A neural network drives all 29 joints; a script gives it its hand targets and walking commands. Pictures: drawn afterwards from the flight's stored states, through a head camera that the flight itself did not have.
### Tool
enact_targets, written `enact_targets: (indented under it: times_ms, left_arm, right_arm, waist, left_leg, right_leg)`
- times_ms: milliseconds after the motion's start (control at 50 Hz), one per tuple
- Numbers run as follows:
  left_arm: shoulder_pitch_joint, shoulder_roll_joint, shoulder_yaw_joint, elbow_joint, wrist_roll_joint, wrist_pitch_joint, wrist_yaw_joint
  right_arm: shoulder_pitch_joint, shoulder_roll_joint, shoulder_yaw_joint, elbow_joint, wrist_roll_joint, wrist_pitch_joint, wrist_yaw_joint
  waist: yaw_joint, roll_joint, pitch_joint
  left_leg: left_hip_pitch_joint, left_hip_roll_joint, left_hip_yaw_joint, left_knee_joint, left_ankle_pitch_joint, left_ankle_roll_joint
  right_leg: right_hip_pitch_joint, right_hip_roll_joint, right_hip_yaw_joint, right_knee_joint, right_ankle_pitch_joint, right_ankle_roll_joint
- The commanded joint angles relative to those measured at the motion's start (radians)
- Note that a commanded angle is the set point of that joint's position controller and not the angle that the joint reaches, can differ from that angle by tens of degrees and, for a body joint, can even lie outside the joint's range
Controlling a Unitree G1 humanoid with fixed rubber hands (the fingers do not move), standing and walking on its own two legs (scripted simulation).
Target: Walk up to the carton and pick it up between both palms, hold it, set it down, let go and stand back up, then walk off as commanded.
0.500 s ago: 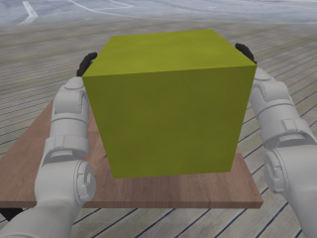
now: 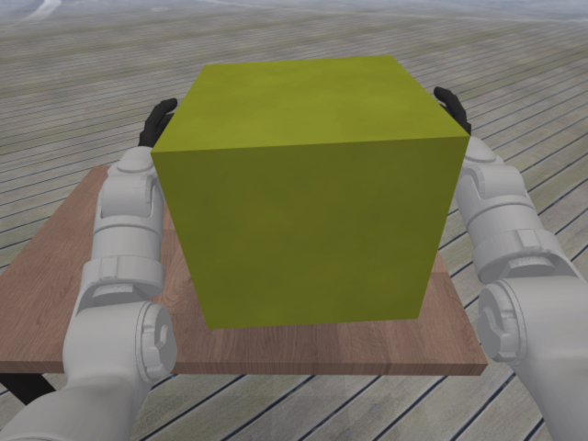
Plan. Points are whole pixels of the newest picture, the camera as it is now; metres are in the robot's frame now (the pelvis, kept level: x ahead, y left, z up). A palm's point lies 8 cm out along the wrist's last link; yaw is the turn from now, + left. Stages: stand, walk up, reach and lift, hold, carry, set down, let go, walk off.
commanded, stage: set down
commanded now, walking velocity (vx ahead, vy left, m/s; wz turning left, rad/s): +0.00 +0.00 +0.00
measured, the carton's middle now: (305, 184) +0.43 +0.01 +0.19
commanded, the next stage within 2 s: none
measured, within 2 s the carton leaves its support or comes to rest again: neither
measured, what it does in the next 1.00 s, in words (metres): stands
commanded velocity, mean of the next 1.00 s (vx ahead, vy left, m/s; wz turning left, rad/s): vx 0.00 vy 0.00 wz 0.00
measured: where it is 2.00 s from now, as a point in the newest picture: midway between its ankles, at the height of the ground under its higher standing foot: outside the picture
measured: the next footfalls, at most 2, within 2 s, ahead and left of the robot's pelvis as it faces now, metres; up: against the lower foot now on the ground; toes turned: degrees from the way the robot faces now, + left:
none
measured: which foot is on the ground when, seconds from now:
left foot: down 0.00-1.00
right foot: down 0.00-1.00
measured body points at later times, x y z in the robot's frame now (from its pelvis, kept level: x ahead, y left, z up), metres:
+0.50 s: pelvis +0.01 +0.00 +0.00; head -0.04 +0.02 +0.45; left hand +0.42 +0.21 +0.21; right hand +0.43 -0.18 +0.22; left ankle +0.02 +0.12 -0.75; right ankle +0.01 -0.13 -0.75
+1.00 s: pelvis +0.01 +0.00 +0.00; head -0.02 +0.02 +0.45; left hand +0.44 +0.22 +0.18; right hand +0.44 -0.17 +0.19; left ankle +0.02 +0.12 -0.75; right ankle +0.01 -0.13 -0.75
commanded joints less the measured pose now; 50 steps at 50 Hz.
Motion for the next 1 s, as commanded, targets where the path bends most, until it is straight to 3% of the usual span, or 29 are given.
enact_targets:
  times_ms: [0, 40, 60, 180, 220, 240, 300, 340, 360, 380, 400, 420, 440, 500, 540, 560, 620, 640, 660, 680, 760, 780, 840, 880, 900, 920, 940, 960, 980]
  left_arm:
    - [-0.685, -0.514, -0.252, -0.173, -0.144, -0.133, -0.130]
    - [-0.661, -0.513, -0.251, -0.181, -0.130, -0.128, -0.129]
    - [-0.640, -0.501, -0.211, -0.114, -0.103, -0.123, -0.135]
    - [-0.662, -0.542, -0.308, -0.226, -0.172, -0.166, -0.129]
    - [-0.644, -0.527, -0.256, -0.148, -0.128, -0.176, -0.130]
    - [-0.629, -0.508, -0.250, -0.157, -0.128, -0.175, -0.130]
    - [-0.657, -0.516, -0.266, -0.146, -0.142, -0.194, -0.130]
    - [-0.674, -0.532, -0.288, -0.151, -0.143, -0.196, -0.129]
    - [-0.689, -0.526, -0.279, -0.140, -0.149, -0.209, -0.127]
    - [-0.637, -0.509, -0.231, -0.078, -0.111, -0.197, -0.133]
    - [-0.656, -0.531, -0.257, -0.077, -0.129, -0.203, -0.141]
    - [-0.682, -0.514, -0.233, -0.061, -0.126, -0.215, -0.141]
    - [-0.677, -0.523, -0.248, -0.050, -0.128, -0.215, -0.145]
    - [-0.647, -0.517, -0.227, -0.050, -0.111, -0.222, -0.150]
    - [-0.633, -0.471, -0.177, 0.016, -0.088, -0.227, -0.162]
    - [-0.671, -0.497, -0.193, -0.037, -0.101, -0.242, -0.160]
    - [-0.701, -0.495, -0.213, -0.027, -0.115, -0.263, -0.160]
    - [-0.700, -0.502, -0.213, -0.005, -0.124, -0.270, -0.165]
    - [-0.687, -0.485, -0.172, 0.045, -0.098, -0.282, -0.167]
    - [-0.702, -0.484, -0.191, 0.018, -0.105, -0.282, -0.166]
    - [-0.748, -0.533, -0.249, -0.059, -0.124, -0.321, -0.146]
    - [-0.708, -0.524, -0.249, -0.016, -0.129, -0.317, -0.158]
    - [-0.723, -0.514, -0.226, 0.009, -0.116, -0.330, -0.158]
    - [-0.699, -0.508, -0.196, 0.080, -0.096, -0.326, -0.163]
    - [-0.676, -0.531, -0.226, 0.087, -0.102, -0.320, -0.164]
    - [-0.698, -0.544, -0.244, 0.032, -0.124, -0.329, -0.158]
    - [-0.696, -0.503, -0.213, 0.075, -0.099, -0.330, -0.159]
    - [-0.714, -0.515, -0.222, 0.045, -0.102, -0.340, -0.158]
    - [-0.733, -0.519, -0.243, 0.067, -0.109, -0.346, -0.160]
  right_arm:
    - [-0.626, 0.622, 0.188, -0.348, 0.002, -0.131, 0.075]
    - [-0.580, 0.599, 0.172, -0.315, -0.007, -0.124, 0.076]
    - [-0.555, 0.589, 0.156, -0.265, -0.020, -0.115, 0.076]
    - [-0.561, 0.624, 0.218, -0.393, -0.006, -0.148, 0.063]
    - [-0.545, 0.617, 0.181, -0.333, -0.033, -0.146, 0.073]
    - [-0.548, 0.634, 0.197, -0.344, -0.030, -0.145, 0.070]
    - [-0.570, 0.646, 0.176, -0.346, -0.051, -0.163, 0.071]
    - [-0.553, 0.645, 0.176, -0.357, -0.056, -0.164, 0.070]
    - [-0.573, 0.641, 0.167, -0.378, -0.058, -0.170, 0.074]
    - [-0.528, 0.622, 0.152, -0.296, -0.076, -0.155, 0.075]
    - [-0.561, 0.621, 0.132, -0.338, -0.077, -0.167, 0.073]
    - [-0.536, 0.638, 0.127, -0.299, -0.095, -0.161, 0.076]
    - [-0.531, 0.627, 0.091, -0.292, -0.116, -0.166, 0.077]
    - [-0.525, 0.641, 0.099, -0.303, -0.127, -0.169, 0.070]
    - [-0.505, 0.632, 0.083, -0.257, -0.148, -0.164, 0.074]
    - [-0.515, 0.657, 0.101, -0.274, -0.131, -0.176, 0.076]
    - [-0.502, 0.673, 0.087, -0.272, -0.148, -0.181, 0.082]
    - [-0.505, 0.684, 0.075, -0.271, -0.162, -0.180, 0.073]
    - [-0.483, 0.693, 0.068, -0.243, -0.185, -0.181, 0.076]
    - [-0.493, 0.681, 0.073, -0.270, -0.179, -0.185, 0.074]
    - [-0.495, 0.709, 0.087, -0.304, -0.173, -0.214, 0.078]
    - [-0.490, 0.708, 0.108, -0.299, -0.171, -0.212, 0.068]
    - [-0.481, 0.703, 0.077, -0.288, -0.177, -0.220, 0.069]
    - [-0.485, 0.674, 0.023, -0.246, -0.193, -0.211, 0.076]
    - [-0.450, 0.656, 0.010, -0.225, -0.202, -0.213, 0.071]
    - [-0.451, 0.673, 0.040, -0.259, -0.191, -0.224, 0.074]
    - [-0.462, 0.676, 0.056, -0.256, -0.194, -0.217, 0.080]
    - [-0.470, 0.681, 0.037, -0.271, -0.203, -0.220, 0.083]
    - [-0.437, 0.671, 0.020, -0.222, -0.222, -0.215, 0.077]
  waist:
    - [-0.046, -0.003, -0.412]
    - [-0.058, 0.016, -0.367]
    - [-0.050, 0.007, -0.271]
    - [-0.071, -0.002, -0.410]
    - [-0.050, 0.018, -0.314]
    - [-0.036, -0.006, -0.341]
    - [-0.053, -0.035, -0.343]
    - [-0.073, -0.004, -0.369]
    - [-0.055, 0.004, -0.365]
    - [-0.053, -0.011, -0.262]
    - [-0.071, -0.017, -0.297]
    - [-0.063, -0.018, -0.287]
    - [-0.090, -0.006, -0.283]
    - [-0.081, -0.010, -0.299]
    - [-0.053, -0.029, -0.218]
    - [-0.049, -0.019, -0.251]
    - [-0.061, -0.015, -0.307]
    - [-0.084, -0.037, -0.313]
    - [-0.062, -0.046, -0.273]
    - [-0.079, -0.031, -0.305]
    - [-0.081, 0.055, -0.429]
    - [-0.086, 0.010, -0.377]
    - [-0.091, 0.017, -0.380]
    - [-0.076, -0.004, -0.279]
    - [-0.120, 0.013, -0.294]
    - [-0.115, 0.027, -0.344]
    - [-0.069, 0.035, -0.305]
    - [-0.078, 0.017, -0.323]
    - [-0.111, 0.027, -0.308]
  left_leg:
    - [0.157, -0.068, 0.039, -0.070, 0.313, -0.030]
    - [0.167, -0.066, 0.034, -0.075, 0.302, -0.036]
    - [0.146, -0.065, 0.038, -0.091, 0.257, -0.036]
    - [0.179, -0.069, 0.036, -0.052, 0.371, -0.046]
    - [0.137, -0.069, 0.043, -0.075, 0.302, -0.040]
    - [0.141, -0.067, 0.047, -0.078, 0.294, -0.033]
    - [0.115, -0.059, 0.042, -0.102, 0.232, -0.027]
    - [0.141, -0.064, 0.045, -0.083, 0.251, -0.040]
    - [0.121, -0.064, 0.051, -0.086, 0.238, -0.036]
    - [0.110, -0.062, 0.050, -0.094, 0.231, -0.030]
    - [0.122, -0.056, 0.043, -0.096, 0.214, -0.038]
    - [0.091, -0.064, 0.058, -0.102, 0.184, -0.029]
    - [0.095, -0.055, 0.049, -0.104, 0.181, -0.030]
    - [0.087, -0.062, 0.057, -0.102, 0.197, -0.026]
    - [0.046, -0.063, 0.065, -0.126, 0.141, -0.010]
    - [0.051, -0.059, 0.061, -0.122, 0.172, -0.015]
    - [0.081, -0.055, 0.069, -0.115, 0.178, -0.021]
    - [0.067, -0.066, 0.071, -0.119, 0.161, -0.016]
    - [0.030, -0.067, 0.078, -0.128, 0.129, -0.007]
    - [0.046, -0.060, 0.070, -0.131, 0.149, -0.012]
    - [0.077, -0.062, 0.072, -0.090, 0.278, -0.046]
    - [0.062, -0.068, 0.069, -0.092, 0.270, -0.036]
    - [0.064, -0.065, 0.070, -0.093, 0.269, -0.041]
    - [0.050, -0.057, 0.079, -0.116, 0.192, -0.032]
    - [0.076, -0.048, 0.069, -0.106, 0.220, -0.041]
    - [0.102, -0.046, 0.062, -0.100, 0.245, -0.043]
    - [0.078, -0.050, 0.080, -0.107, 0.206, -0.032]
    - [0.098, -0.040, 0.066, -0.101, 0.248, -0.038]
    - [0.097, -0.054, 0.071, -0.098, 0.239, -0.041]
  right_leg:
    - [0.256, 0.020, 0.002, -0.023, 0.319, 0.038]
    - [0.233, 0.015, -0.001, -0.033, 0.306, 0.039]
    - [0.202, 0.015, -0.006, -0.041, 0.258, 0.045]
    - [0.236, 0.022, -0.008, -0.015, 0.385, 0.050]
    - [0.213, 0.015, -0.002, -0.026, 0.307, 0.040]
    - [0.236, 0.012, 0.001, -0.020, 0.335, 0.047]
    - [0.218, 0.011, -0.006, -0.025, 0.267, 0.043]
    - [0.219, 0.015, -0.003, -0.023, 0.283, 0.048]
    - [0.199, 0.011, 0.001, -0.019, 0.270, 0.046]
    - [0.171, 0.012, -0.009, -0.026, 0.261, 0.047]
    - [0.175, 0.018, -0.013, -0.030, 0.227, 0.043]
    - [0.182, 0.009, -0.002, -0.030, 0.218, 0.045]
    - [0.171, 0.007, -0.010, -0.036, 0.203, 0.041]
    - [0.208, 0.003, 0.001, -0.022, 0.261, 0.054]
    - [0.180, -0.004, 0.004, -0.031, 0.208, 0.057]
    - [0.194, -0.003, -0.001, -0.020, 0.218, 0.053]
    - [0.189, -0.002, -0.007, -0.013, 0.223, 0.053]
    - [0.218, -0.010, 0.000, -0.020, 0.241, 0.058]
    - [0.200, -0.013, 0.005, -0.010, 0.233, 0.065]
    - [0.226, -0.010, -0.006, -0.003, 0.251, 0.062]
    - [0.242, -0.006, -0.006, 0.023, 0.371, 0.059]
    - [0.244, -0.007, -0.003, 0.022, 0.412, 0.068]
    - [0.248, -0.007, -0.003, 0.015, 0.395, 0.069]
    - [0.204, -0.003, -0.007, -0.010, 0.260, 0.056]
    - [0.189, 0.006, -0.019, -0.014, 0.261, 0.055]
    - [0.188, 0.010, -0.025, -0.008, 0.258, 0.053]
    - [0.167, 0.006, -0.016, -0.009, 0.218, 0.052]
    - [0.177, 0.007, -0.017, -0.003, 0.274, 0.054]
    - [0.156, 0.005, -0.015, -0.007, 0.272, 0.057]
